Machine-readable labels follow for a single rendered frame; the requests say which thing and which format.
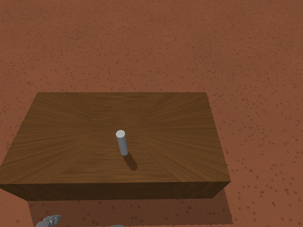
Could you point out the left robot hand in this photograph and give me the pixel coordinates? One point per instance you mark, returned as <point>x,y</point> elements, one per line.
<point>49,221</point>

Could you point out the can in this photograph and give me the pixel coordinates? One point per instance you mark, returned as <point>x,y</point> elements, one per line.
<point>121,139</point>

